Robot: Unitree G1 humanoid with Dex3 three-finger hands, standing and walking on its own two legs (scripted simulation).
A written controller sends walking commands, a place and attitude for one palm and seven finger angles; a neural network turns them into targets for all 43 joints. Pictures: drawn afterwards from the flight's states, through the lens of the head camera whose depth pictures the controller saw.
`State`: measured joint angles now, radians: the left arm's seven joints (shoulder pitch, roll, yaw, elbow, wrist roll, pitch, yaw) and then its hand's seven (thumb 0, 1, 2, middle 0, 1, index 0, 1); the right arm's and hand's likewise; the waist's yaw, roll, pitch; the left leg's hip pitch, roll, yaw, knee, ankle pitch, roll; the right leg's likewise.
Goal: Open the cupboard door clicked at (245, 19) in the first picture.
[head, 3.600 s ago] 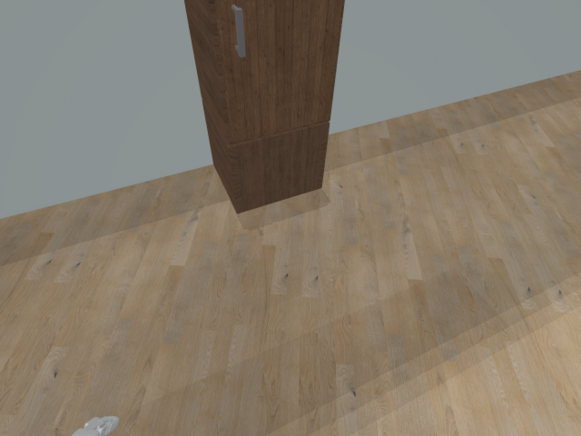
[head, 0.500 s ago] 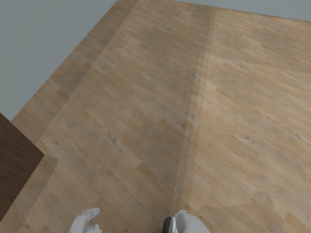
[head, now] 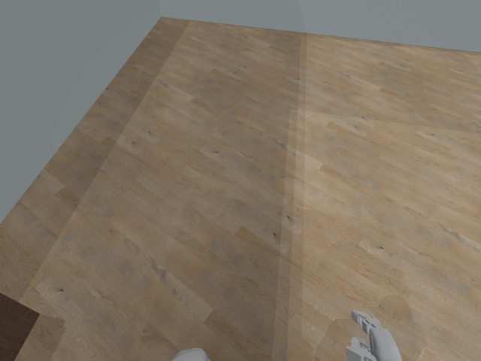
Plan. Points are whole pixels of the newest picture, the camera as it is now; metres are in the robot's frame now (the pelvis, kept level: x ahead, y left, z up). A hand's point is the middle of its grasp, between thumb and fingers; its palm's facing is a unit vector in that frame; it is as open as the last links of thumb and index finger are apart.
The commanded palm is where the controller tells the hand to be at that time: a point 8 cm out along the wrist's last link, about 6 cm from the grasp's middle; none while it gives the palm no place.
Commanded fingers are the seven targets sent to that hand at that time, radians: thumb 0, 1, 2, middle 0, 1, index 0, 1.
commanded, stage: walk to a spot facing it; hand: left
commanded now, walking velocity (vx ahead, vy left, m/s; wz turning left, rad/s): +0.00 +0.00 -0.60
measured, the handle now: out of the picture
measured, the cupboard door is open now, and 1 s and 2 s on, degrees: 0 0 0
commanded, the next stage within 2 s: turn to face it in 0.54 s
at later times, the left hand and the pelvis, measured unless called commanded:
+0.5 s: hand (188, 288) +0.26 +0.15 -0.15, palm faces -0.36 -0.89 -0.28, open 7.4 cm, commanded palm none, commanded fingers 0.00 0.90 0.90 -0.20 -0.30 -0.20 -0.30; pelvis +0.06 +0.00 -0.01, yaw -21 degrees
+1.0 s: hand (187, 313) +0.22 +0.14 -0.17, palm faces -0.32 -0.94 -0.14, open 7.3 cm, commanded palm none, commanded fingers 0.00 0.90 0.90 -0.20 -0.30 -0.20 -0.30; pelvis +0.08 +0.02 +0.00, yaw -22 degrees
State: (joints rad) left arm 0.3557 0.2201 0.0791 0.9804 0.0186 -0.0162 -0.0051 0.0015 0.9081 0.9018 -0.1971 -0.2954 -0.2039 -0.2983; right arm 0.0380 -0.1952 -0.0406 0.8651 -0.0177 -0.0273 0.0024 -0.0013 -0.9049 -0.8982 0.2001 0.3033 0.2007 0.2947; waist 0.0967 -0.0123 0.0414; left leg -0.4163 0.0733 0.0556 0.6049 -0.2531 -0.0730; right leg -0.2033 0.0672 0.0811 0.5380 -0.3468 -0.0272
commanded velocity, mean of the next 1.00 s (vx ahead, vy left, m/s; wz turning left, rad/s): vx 0.00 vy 0.00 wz -0.13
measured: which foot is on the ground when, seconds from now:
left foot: up 0.00-0.00, down 0.02-0.50, up 0.52-0.86, down 0.88-1.00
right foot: down 0.00-0.02, up 0.04-0.48, down 0.50-0.92, up 0.94-1.00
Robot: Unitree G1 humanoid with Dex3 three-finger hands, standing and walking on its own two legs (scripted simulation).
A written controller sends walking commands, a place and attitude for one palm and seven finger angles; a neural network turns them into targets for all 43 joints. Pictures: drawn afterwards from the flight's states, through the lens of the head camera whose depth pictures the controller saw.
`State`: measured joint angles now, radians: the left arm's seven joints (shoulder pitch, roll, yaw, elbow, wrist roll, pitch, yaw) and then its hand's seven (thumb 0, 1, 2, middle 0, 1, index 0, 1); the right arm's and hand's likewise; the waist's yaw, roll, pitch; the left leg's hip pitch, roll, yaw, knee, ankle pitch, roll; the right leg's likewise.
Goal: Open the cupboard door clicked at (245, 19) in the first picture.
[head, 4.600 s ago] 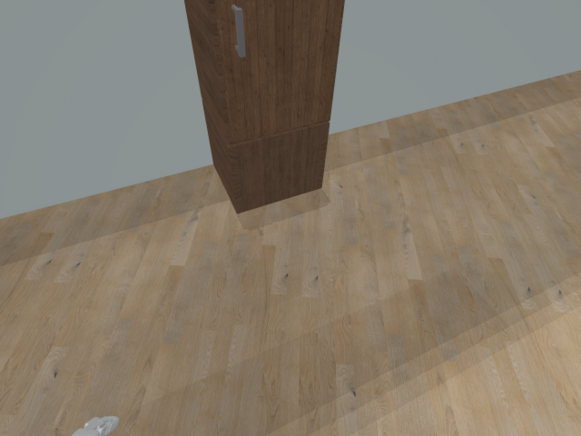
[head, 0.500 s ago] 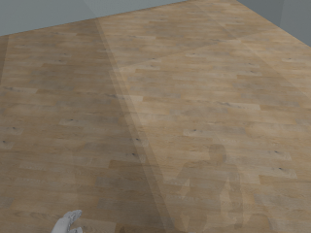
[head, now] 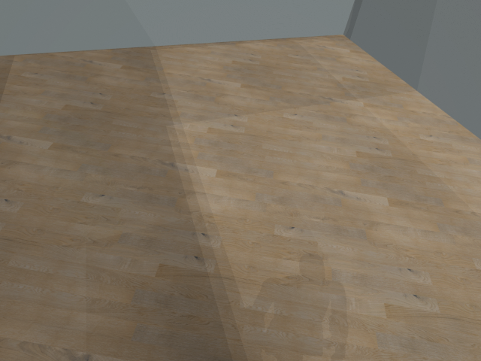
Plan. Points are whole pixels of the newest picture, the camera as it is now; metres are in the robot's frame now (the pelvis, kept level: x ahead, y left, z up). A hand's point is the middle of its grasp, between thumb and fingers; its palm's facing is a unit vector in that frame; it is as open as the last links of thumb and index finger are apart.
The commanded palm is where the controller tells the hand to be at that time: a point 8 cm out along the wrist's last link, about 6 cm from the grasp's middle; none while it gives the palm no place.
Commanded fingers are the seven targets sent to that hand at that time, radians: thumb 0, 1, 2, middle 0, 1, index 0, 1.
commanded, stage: turn to face it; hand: left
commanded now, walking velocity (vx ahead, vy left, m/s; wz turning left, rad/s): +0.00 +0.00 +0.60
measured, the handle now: out of the picture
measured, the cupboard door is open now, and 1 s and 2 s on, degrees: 0 0 0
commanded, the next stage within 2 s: none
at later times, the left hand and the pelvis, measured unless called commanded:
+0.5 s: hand out of the picture -0.02 +0.16 -0.13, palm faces +0.32 -0.90 -0.30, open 7.4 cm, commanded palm none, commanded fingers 0.00 0.90 0.90 -0.20 -0.30 -0.20 -0.30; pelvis -0.04 -0.06 +0.01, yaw +18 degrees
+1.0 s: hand out of the picture -0.16 +0.19 -0.17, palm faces +0.61 -0.75 -0.27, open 7.4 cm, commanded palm none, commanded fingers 0.00 0.90 0.90 -0.20 -0.30 -0.20 -0.30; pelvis -0.07 -0.02 +0.00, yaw +36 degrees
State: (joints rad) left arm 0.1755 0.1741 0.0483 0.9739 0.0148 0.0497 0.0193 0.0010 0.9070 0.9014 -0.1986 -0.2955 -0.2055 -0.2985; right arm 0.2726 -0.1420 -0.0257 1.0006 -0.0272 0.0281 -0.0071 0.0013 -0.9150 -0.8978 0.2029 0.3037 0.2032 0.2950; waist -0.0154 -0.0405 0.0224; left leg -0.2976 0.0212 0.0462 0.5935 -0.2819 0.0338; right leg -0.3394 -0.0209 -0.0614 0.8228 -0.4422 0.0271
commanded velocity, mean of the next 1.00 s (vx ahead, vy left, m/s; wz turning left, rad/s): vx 0.00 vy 0.00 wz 0.60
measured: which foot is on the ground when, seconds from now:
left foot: down 0.00-0.34, up 0.36-0.80, down 0.82-1.00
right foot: up 0.00-0.32, down 0.34-0.82, up 0.84-1.00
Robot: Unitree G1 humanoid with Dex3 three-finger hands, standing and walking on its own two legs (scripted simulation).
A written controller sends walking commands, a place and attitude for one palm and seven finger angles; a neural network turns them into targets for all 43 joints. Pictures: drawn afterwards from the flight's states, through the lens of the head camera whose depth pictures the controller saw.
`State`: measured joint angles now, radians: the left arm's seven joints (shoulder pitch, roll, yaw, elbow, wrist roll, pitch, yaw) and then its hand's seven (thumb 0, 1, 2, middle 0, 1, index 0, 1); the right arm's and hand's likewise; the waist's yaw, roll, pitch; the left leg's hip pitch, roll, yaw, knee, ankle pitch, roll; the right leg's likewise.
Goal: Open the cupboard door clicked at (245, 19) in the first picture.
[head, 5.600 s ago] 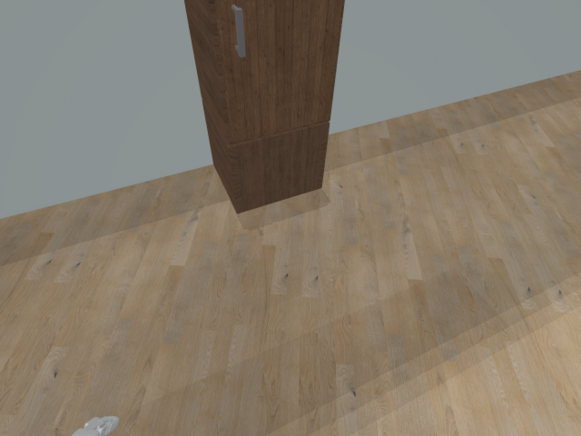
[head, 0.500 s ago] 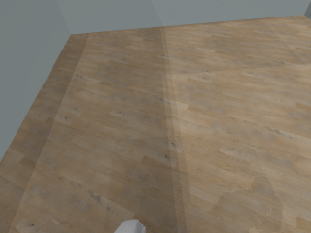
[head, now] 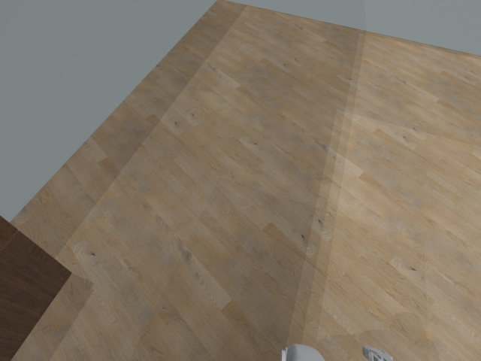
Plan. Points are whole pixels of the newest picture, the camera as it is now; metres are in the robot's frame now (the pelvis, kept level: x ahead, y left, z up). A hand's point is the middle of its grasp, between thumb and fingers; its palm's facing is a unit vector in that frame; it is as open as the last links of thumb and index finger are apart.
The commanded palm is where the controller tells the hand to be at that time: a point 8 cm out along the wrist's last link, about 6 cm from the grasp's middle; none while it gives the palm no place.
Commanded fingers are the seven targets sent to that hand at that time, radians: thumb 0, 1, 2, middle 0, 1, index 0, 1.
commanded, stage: turn to face it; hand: left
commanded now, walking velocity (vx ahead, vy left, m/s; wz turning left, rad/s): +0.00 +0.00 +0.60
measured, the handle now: out of the picture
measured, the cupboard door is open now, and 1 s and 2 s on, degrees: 0 0 0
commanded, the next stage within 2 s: none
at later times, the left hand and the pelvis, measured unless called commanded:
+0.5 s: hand out of the picture +0.04 +0.16 -0.14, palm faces +0.30 -0.91 -0.28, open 7.4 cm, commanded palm none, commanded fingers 0.00 0.90 0.90 -0.20 -0.30 -0.20 -0.30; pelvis +0.01 -0.05 +0.01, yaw +19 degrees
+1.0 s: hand out of the picture -0.07 +0.24 -0.16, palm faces +0.61 -0.76 -0.24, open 7.4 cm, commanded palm none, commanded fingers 0.00 0.90 0.90 -0.20 -0.30 -0.20 -0.30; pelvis -0.01 +0.01 +0.01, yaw +36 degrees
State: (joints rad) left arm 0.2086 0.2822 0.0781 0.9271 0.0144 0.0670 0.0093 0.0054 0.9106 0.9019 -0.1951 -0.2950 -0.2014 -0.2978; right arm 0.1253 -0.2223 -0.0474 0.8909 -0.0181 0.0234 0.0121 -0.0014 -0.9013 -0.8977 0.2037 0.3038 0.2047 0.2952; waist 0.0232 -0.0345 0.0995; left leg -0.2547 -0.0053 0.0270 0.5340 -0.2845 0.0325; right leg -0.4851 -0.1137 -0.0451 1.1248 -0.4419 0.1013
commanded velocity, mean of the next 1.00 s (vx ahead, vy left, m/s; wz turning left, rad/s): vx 0.00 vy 0.00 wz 0.60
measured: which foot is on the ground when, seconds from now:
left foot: down 0.00-0.26, up 0.28-0.68, down 0.70-1.00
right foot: up 0.00-0.24, down 0.26-0.72, up 0.74-1.00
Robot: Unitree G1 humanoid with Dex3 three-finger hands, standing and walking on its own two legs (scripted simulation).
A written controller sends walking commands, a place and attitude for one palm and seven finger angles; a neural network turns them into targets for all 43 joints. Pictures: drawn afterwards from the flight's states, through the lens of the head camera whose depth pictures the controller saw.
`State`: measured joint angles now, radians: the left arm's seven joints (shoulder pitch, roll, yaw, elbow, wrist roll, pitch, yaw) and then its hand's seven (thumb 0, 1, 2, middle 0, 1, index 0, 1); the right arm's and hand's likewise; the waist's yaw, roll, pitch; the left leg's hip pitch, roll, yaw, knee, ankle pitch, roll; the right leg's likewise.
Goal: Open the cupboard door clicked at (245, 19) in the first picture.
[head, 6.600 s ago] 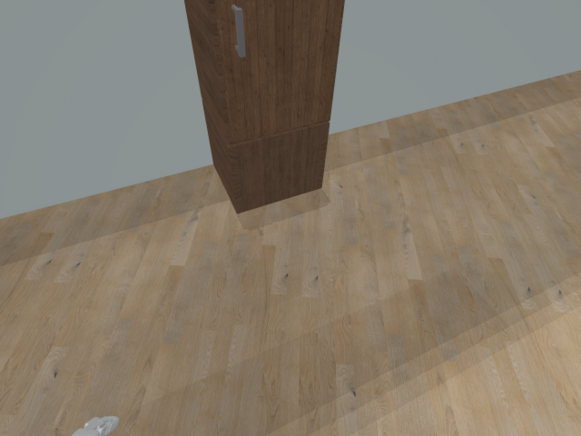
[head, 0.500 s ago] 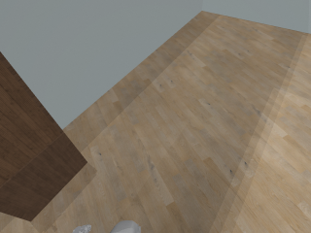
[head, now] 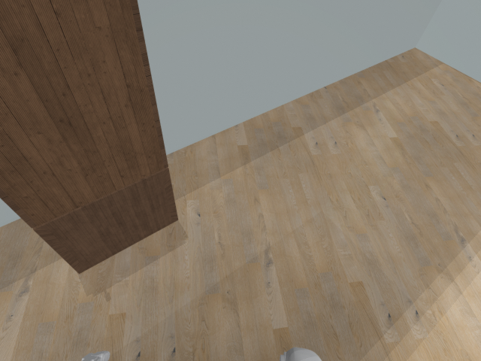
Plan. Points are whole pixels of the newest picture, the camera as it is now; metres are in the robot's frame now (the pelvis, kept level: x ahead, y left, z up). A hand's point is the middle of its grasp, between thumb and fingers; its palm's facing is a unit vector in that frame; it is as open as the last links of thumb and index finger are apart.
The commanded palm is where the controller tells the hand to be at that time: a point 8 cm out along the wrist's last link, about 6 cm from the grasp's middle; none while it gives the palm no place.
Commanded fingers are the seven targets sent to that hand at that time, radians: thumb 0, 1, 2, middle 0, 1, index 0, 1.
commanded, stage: turn to face it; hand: left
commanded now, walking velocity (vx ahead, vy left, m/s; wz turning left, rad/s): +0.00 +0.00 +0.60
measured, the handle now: out of the picture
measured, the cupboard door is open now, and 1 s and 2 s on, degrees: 0 0 0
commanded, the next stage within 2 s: take the last steps up to it in 1.04 s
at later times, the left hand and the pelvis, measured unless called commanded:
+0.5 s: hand out of the picture +0.04 +0.15 -0.14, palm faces +0.31 -0.90 -0.30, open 7.4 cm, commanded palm none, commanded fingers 0.00 0.90 0.90 -0.20 -0.30 -0.20 -0.30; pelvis +0.00 -0.06 +0.00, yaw +20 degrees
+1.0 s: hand out of the picture -0.11 +0.20 -0.18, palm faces +0.59 -0.78 -0.23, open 7.4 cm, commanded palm none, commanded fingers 0.00 0.90 0.90 -0.20 -0.30 -0.20 -0.30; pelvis -0.03 +0.00 +0.00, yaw +33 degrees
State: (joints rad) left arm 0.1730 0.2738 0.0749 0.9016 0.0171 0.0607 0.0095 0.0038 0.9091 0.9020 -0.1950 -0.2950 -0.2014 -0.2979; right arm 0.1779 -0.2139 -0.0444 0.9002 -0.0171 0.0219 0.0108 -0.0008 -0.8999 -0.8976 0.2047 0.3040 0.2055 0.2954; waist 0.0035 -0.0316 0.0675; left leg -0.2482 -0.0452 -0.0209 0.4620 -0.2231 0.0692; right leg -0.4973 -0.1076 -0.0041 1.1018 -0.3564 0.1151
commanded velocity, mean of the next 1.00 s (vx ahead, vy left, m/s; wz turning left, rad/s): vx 0.00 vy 0.00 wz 0.48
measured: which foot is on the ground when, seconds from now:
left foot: down 0.00-0.28, up 0.30-0.74, down 0.76-1.00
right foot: up 0.00-0.26, down 0.28-0.76, up 0.78-1.00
